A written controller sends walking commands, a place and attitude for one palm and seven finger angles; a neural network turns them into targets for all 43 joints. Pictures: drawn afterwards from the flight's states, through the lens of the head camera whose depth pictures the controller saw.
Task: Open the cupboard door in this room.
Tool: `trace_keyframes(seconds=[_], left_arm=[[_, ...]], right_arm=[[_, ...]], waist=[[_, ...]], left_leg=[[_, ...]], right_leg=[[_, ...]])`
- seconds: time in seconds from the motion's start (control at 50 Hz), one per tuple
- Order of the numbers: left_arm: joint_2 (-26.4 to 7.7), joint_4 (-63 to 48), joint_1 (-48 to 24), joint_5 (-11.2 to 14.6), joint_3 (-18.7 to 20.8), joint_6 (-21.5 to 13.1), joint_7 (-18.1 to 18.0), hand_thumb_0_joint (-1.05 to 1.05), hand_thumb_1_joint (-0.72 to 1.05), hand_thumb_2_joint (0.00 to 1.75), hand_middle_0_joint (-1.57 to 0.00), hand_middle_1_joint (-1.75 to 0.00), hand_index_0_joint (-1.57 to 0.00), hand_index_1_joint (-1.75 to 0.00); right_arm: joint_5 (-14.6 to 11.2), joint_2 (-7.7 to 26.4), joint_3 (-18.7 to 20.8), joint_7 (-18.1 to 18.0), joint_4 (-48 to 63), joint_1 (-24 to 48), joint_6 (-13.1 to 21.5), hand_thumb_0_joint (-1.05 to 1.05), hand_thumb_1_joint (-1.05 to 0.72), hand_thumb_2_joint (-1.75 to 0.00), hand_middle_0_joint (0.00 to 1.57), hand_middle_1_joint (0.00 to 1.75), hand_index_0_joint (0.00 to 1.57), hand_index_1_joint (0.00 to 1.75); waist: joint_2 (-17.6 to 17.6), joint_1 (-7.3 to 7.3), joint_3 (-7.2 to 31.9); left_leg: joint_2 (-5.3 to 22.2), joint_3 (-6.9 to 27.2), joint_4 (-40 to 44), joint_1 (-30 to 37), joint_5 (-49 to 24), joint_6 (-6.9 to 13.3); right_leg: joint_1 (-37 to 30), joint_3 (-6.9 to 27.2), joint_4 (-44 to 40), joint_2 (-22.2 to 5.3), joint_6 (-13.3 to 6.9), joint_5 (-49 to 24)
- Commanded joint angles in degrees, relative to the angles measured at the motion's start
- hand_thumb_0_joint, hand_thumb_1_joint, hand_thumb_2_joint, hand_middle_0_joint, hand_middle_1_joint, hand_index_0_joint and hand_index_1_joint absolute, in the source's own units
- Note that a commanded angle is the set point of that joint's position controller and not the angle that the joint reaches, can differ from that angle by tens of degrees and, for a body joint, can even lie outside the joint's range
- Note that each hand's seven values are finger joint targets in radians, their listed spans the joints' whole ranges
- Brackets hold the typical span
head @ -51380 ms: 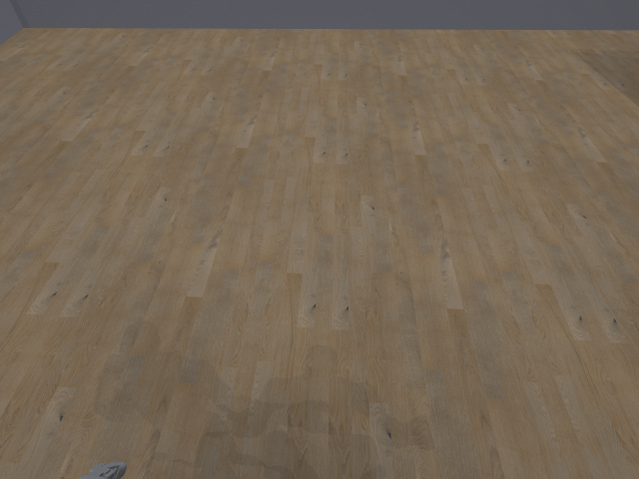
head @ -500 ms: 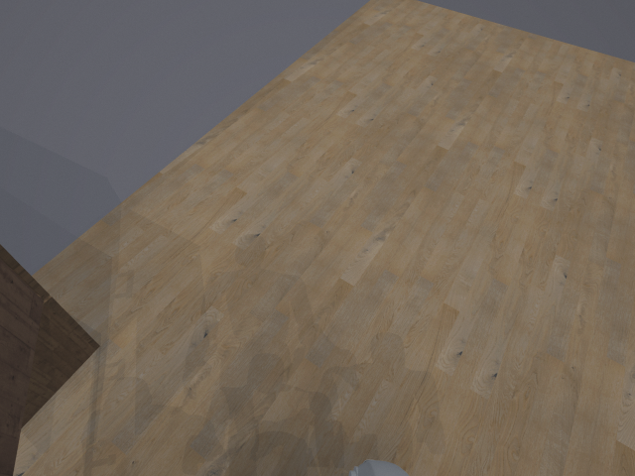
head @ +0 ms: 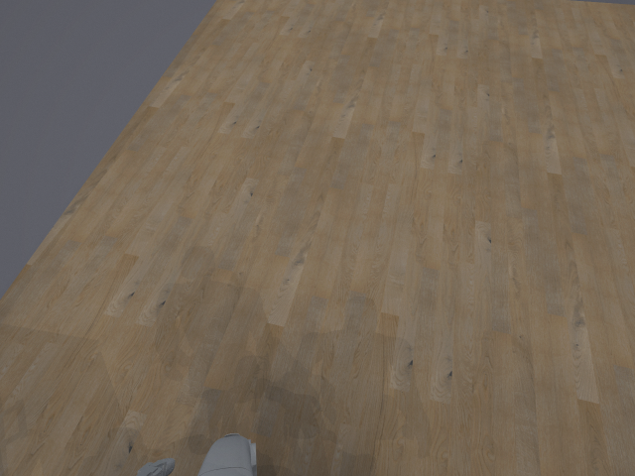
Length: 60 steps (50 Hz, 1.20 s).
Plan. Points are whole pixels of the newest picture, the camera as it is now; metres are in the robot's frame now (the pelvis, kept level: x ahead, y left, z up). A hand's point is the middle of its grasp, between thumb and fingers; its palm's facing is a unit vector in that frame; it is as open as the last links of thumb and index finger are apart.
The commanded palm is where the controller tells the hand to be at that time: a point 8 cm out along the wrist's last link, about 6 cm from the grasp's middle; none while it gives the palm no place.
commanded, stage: walk to a spot facing it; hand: left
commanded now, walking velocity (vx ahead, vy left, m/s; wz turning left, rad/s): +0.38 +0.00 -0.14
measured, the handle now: out of the picture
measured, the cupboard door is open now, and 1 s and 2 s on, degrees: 43 43 43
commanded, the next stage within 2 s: turn to face it in 0.64 s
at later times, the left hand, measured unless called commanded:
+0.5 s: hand (204, 395) +0.26 +0.18 -0.18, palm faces -0.03 -0.99 -0.15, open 7.4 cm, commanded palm none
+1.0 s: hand (285, 212) +0.62 +0.07 -0.16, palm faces -0.08 -0.98 -0.19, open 7.1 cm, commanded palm none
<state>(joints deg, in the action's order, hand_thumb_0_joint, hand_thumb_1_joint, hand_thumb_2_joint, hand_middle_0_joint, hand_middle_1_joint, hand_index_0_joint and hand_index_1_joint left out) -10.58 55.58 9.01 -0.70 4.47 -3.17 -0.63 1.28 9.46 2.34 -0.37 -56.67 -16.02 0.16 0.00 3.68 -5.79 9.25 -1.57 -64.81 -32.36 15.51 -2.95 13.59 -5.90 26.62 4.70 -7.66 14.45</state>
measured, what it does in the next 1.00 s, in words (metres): walks ahead: left foot, then right foot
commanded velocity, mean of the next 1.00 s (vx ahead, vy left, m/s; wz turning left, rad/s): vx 0.25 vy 0.00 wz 0.05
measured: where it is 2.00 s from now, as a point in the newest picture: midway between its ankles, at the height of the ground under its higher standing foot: (368, 339)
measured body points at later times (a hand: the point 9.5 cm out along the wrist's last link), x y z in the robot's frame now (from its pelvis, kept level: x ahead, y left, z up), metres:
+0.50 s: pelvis +0.27 +0.02 +0.00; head +0.30 +0.02 +0.45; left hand +0.26 +0.24 -0.16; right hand +0.32 -0.22 -0.15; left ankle +0.29 +0.11 -0.74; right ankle +0.19 -0.09 -0.63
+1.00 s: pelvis +0.48 -0.09 +0.00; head +0.52 -0.09 +0.45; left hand +0.62 +0.12 -0.14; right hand +0.44 -0.31 -0.16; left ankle +0.52 +0.04 -0.68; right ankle +0.48 -0.17 -0.74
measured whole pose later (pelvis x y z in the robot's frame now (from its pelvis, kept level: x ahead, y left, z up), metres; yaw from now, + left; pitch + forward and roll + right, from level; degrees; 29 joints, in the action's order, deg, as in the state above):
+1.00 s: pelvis +0.48 -0.09 +0.00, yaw -4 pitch +0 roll +0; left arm -9.0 56.9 7.0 -0.7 3.3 -3.8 -1.9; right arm 0.4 7.7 1.7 -0.2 -61.0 -17.4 -0.8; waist -0.6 3.8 -3.5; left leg 5.8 -4.8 -55.9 -29.2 19.9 -2.2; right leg 12.4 -14.4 27.5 -3.2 -2.7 15.4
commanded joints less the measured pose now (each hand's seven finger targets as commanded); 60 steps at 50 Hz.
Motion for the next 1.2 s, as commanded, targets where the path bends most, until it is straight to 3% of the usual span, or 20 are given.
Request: trace_keyframes(seconds=[0.0,0.18,0.26,0.28,0.3,0.32,0.34,0.4,0.5,0.64,0.7,0.72,0.74,0.76,0.86,1.08,1.1,1.12,1.14,1.18], left_arm=[[-5.10,0.18,8.27,-0.04,0.38,-1.85,0.62,0.00,0.90,0.90,-0.20,-0.30,-0.20,-0.30],[-5.15,5.51,18.96,0.02,-1.03,-2.37,-0.66,0.00,0.90,0.90,-0.20,-0.30,-0.20,-0.30],[-6.93,6.23,18.18,0.00,-0.70,-2.62,-1.01,0.00,0.90,0.90,-0.20,-0.30,-0.20,-0.30],[-7.44,5.87,16.28,0.23,-0.61,-2.73,-0.97,0.00,0.90,0.90,-0.20,-0.30,-0.20,-0.30],[-5.51,4.78,16.33,0.64,-0.71,-2.83,-0.60,0.00,0.90,0.90,-0.20,-0.30,-0.20,-0.30],[-2.20,3.20,17.77,1.35,-1.56,-3.07,0.10,0.00,0.90,0.90,-0.20,-0.30,-0.20,-0.30],[-3.77,2.13,13.92,0.60,-1.08,-3.03,-0.22,0.00,0.90,0.90,-0.20,-0.30,-0.20,-0.30],[-1.47,2.22,10.05,-0.76,-0.62,-1.07,1.37,0.00,0.90,0.90,-0.20,-0.30,-0.20,-0.30],[2.15,1.74,9.06,-1.09,-0.98,1.30,2.33,0.00,0.90,0.90,-0.20,-0.30,-0.20,-0.30],[-1.27,-0.86,-1.78,-0.76,-0.93,1.61,3.04,0.00,0.90,0.90,-0.20,-0.30,-0.20,-0.30],[-4.74,2.31,9.13,-0.78,-0.45,0.53,2.50,0.00,0.90,0.90,-0.20,-0.30,-0.20,-0.30],[-9.34,5.26,17.87,-1.10,0.72,-0.33,1.75,0.00,0.90,0.90,-0.20,-0.30,-0.20,-0.30],[-15.53,6.57,23.71,-0.67,2.20,-0.64,0.85,0.00,0.90,0.90,-0.20,-0.30,-0.20,-0.30],[-16.09,6.03,22.33,0.32,1.74,-0.43,0.34,0.00,0.90,0.90,-0.20,-0.30,-0.20,-0.30],[-6.00,1.02,4.02,-0.31,-1.47,-0.69,-0.80,0.00,0.90,0.90,-0.20,-0.30,-0.20,-0.30],[-8.41,-2.53,1.94,-0.40,1.08,1.39,-0.97,0.00,0.90,0.90,-0.20,-0.30,-0.20,-0.30],[-8.08,-3.05,2.27,-0.25,0.95,1.75,-0.86,0.00,0.90,0.90,-0.20,-0.30,-0.20,-0.30],[-5.48,-5.22,3.16,0.63,0.63,2.31,-0.62,0.00,0.90,0.90,-0.20,-0.30,-0.20,-0.30],[-5.89,-8.07,-0.85,0.11,-0.14,2.66,-0.82,0.00,0.90,0.90,-0.20,-0.30,-0.20,-0.30],[-5.82,-7.99,-3.48,-0.35,0.35,3.27,-0.83,0.00,0.90,0.90,-0.20,-0.30,-0.20,-0.30]], right_arm=[[0.37,2.98,1.40,0.49,2.17,-1.93,0.62,0.00,-0.90,-0.90,0.20,0.30,0.20,0.30],[-0.40,2.79,0.63,1.69,6.37,17.14,2.25,0.00,-0.90,-0.90,0.20,0.30,0.20,0.30],[0.04,4.04,0.95,0.67,3.14,8.63,2.96,0.00,-0.90,-0.90,0.20,0.30,0.20,0.30],[0.28,6.12,1.51,0.05,0.36,-0.20,3.21,0.00,-0.90,-0.90,0.20,0.30,0.20,0.30],[1.11,11.05,2.91,-0.39,-1.88,-8.85,3.37,0.00,-0.90,-0.90,0.20,0.30,0.20,0.30],[1.42,15.64,3.73,-0.74,-3.05,-14.82,3.46,0.00,-0.90,-0.90,0.20,0.30,0.20,0.30],[0.13,14.50,3.22,-0.46,-2.66,-12.87,2.87,0.00,-0.90,-0.90,0.20,0.30,0.20,0.30],[0.36,6.31,1.16,-1.12,-0.72,-3.37,4.28,0.00,-0.90,-0.90,0.20,0.30,0.20,0.30],[0.17,5.67,0.83,-0.90,-2.58,-4.84,5.15,0.00,-0.90,-0.90,0.20,0.30,0.20,0.30],[0.58,7.49,0.42,-0.62,-5.13,-10.55,3.92,0.00,-0.90,-0.90,0.20,0.30,0.20,0.30],[0.10,8.90,0.39,-0.50,-5.83,-10.34,3.40,0.00,-0.90,-0.90,0.20,0.30,0.20,0.30],[-0.65,7.18,-0.02,-0.09,-5.48,-10.24,3.58,0.00,-0.90,-0.90,0.20,0.30,0.20,0.30],[-1.58,3.52,-0.43,-0.31,-4.05,-12.93,3.77,0.00,-0.90,-0.90,0.20,0.30,0.20,0.30],[-1.63,5.44,0.08,-0.63,-3.40,-9.24,3.18,0.00,-0.90,-0.90,0.20,0.30,0.20,0.30],[-0.73,0.22,-0.41,-0.33,-5.52,-9.61,0.13,0.00,-0.90,-0.90,0.20,0.30,0.20,0.30],[0.19,3.88,1.30,1.46,1.80,-1.59,-1.22,0.00,-0.90,-0.90,0.20,0.30,0.20,0.30],[0.41,6.73,2.05,1.47,1.85,-4.99,-0.95,0.00,-0.90,-0.90,0.20,0.30,0.20,0.30],[1.03,13.47,3.45,1.00,2.52,-8.32,-0.44,0.00,-0.90,-0.90,0.20,0.30,0.20,0.30],[0.65,16.58,3.84,0.27,2.26,-10.29,-0.80,0.00,-0.90,-0.90,0.20,0.30,0.20,0.30],[0.40,16.39,3.87,-0.75,3.99,-4.94,-0.54,0.00,-0.90,-0.90,0.20,0.30,0.20,0.30]], waist=[[-3.74,-2.60,3.83],[-6.74,-6.81,0.08],[-5.88,-1.13,4.61],[-5.65,3.09,8.54],[0.15,5.88,13.79],[11.85,5.27,19.76],[5.87,4.38,14.59],[5.81,-1.41,0.40],[6.37,-4.35,1.92],[6.18,-2.73,-1.98],[2.64,-8.56,4.27],[-3.92,-12.03,10.01],[-18.88,-12.20,17.97],[-14.87,-12.38,17.87],[-6.02,-1.89,5.61],[-4.54,-0.99,5.49],[2.16,0.60,8.58],[20.31,1.94,10.98],[18.17,3.47,12.43],[13.51,1.17,12.74]], left_leg=[[-0.30,0.56,6.10,-4.00,-5.38,-0.32],[-5.06,-3.82,20.98,-6.85,-4.68,1.71],[-11.78,-8.69,31.13,12.48,-3.71,5.00],[-10.16,-6.64,34.49,26.64,-8.40,6.97],[1.52,8.59,34.83,42.40,-12.52,11.84],[18.86,27.75,40.43,50.70,-20.34,20.05],[19.67,28.21,45.33,41.74,-13.55,20.20],[13.06,17.11,52.72,22.08,0.34,13.28],[6.42,-1.69,53.80,19.32,-14.75,10.14],[7.47,-4.94,52.39,20.90,-13.75,9.09],[4.74,-8.01,34.78,21.82,-29.52,6.43],[1.13,-10.45,20.22,11.56,-22.73,4.23],[-7.39,-10.33,0.05,-1.17,16.89,1.62],[-5.79,-2.07,-9.25,-2.68,21.07,2.33],[-1.17,0.88,1.07,5.53,7.24,1.34],[-5.52,-6.26,28.55,14.00,-2.60,2.00],[-3.74,-2.19,34.06,21.38,-14.37,3.68],[10.74,19.58,39.59,28.87,-36.66,12.16],[17.40,28.39,43.38,27.58,-38.05,17.96],[14.23,27.14,45.10,24.64,-20.73,15.75]], right_leg=[[-5.94,14.82,-15.68,-15.06,-1.98,-12.15],[-20.51,14.16,-10.12,-16.12,-0.94,-44.79],[-17.74,11.26,2.22,-14.54,0.94,-63.71],[-9.90,10.30,12.04,-13.83,2.42,-59.38],[5.21,8.73,26.68,-8.99,4.20,-38.94],[17.02,4.70,48.45,-2.15,4.98,10.14],[20.06,8.02,54.09,-4.05,4.17,15.32],[22.90,9.05,52.63,-10.33,5.49,4.83],[17.31,4.12,31.45,-12.13,7.31,-1.65],[10.64,-0.45,13.41,-9.43,5.84,-6.53],[-6.73,-2.46,5.40,-5.46,3.41,-5.23],[-22.21,6.49,3.62,-13.04,0.65,-7.94],[-33.99,29.78,-2.56,-31.16,-6.26,-19.06],[-28.51,30.93,-6.38,-33.45,-7.93,-22.67],[-0.64,3.46,-9.36,-25.33,-0.51,-30.62],[-3.15,-6.44,4.80,-24.40,3.88,-24.75],[0.68,-7.91,14.33,-22.10,6.34,-18.87],[13.75,-9.46,29.25,-13.30,11.34,9.62],[16.64,-0.94,40.14,-9.14,11.16,27.91],[22.78,6.09,48.00,-10.24,11.26,18.99]])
